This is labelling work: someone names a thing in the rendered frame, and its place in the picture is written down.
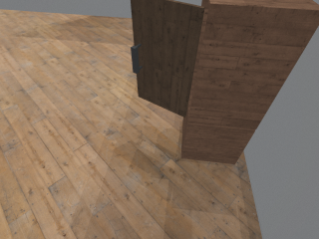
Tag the cupboard door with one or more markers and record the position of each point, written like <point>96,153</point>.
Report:
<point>169,33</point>

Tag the handle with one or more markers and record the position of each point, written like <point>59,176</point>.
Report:
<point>135,58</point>

